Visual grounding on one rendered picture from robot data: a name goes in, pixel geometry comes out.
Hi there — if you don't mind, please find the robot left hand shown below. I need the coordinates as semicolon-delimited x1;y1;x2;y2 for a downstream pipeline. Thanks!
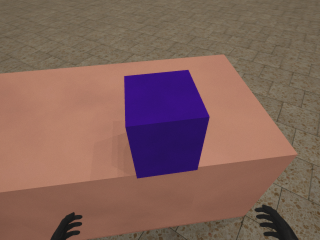
50;212;83;240

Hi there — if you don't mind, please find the carton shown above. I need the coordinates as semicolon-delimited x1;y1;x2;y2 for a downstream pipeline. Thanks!
124;70;210;179

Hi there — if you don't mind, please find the robot right hand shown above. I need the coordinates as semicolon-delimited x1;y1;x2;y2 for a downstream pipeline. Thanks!
254;204;299;240

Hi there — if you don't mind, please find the pedestal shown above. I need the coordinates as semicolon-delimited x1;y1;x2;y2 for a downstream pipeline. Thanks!
0;54;298;240

